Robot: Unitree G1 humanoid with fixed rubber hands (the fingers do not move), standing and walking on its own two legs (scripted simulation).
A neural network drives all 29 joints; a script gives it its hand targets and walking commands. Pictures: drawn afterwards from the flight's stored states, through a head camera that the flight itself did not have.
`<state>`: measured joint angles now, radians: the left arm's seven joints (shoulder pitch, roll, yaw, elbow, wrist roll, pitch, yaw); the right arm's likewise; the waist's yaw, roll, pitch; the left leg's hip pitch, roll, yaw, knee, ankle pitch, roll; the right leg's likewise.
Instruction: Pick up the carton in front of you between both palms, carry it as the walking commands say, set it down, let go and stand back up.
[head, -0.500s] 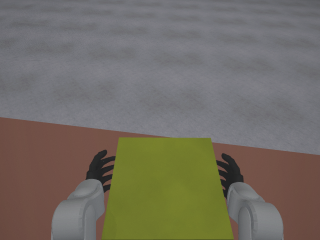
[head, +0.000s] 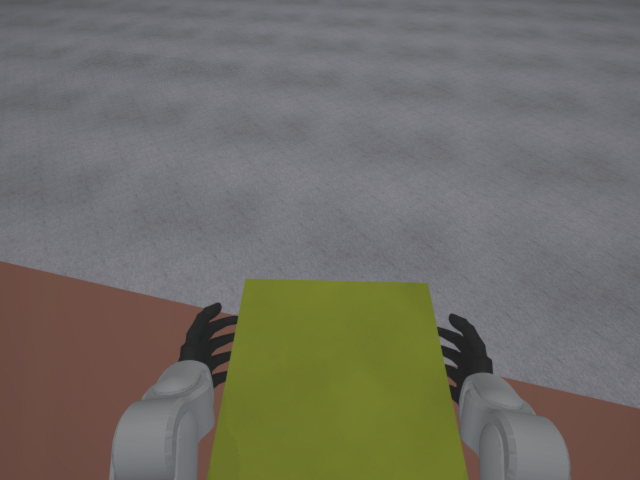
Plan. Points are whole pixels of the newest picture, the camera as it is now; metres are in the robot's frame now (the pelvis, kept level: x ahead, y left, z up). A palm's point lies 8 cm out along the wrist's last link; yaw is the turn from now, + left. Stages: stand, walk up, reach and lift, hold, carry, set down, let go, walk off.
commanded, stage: carry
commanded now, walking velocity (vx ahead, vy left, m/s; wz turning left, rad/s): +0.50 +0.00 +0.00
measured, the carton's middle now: (333, 409) +0.23 +0.01 +0.01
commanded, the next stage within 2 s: none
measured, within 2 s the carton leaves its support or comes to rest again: neither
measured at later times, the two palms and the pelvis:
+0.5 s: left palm (267, 171) +0.63 +0.15 +0.08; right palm (430, 185) +0.60 -0.15 +0.08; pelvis +0.34 +0.03 -0.01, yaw -4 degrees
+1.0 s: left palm (307, 109) +0.97 +0.10 +0.05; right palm (424, 115) +0.97 -0.20 +0.04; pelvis +0.61 -0.04 -0.02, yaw -3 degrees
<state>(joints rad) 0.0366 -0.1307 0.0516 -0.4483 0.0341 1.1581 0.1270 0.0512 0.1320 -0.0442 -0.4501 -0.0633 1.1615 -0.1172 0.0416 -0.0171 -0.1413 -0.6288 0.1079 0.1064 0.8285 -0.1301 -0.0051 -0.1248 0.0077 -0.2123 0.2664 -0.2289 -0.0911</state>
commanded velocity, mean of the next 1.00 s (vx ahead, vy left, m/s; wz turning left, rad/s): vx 0.28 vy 0.00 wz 0.00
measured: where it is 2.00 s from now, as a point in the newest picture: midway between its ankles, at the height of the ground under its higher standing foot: (343, 372)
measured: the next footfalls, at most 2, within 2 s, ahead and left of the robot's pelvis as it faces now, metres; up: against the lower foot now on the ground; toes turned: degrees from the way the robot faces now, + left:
left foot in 0.24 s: +0.37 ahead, +0.10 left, +0.00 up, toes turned +9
right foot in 0.70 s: +0.73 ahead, -0.13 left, +0.00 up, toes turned -10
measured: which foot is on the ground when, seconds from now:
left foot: up 0.00-0.22, down 0.24-0.72, up 0.74-1.00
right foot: down 0.00-0.28, up 0.30-0.68, down 0.70-1.00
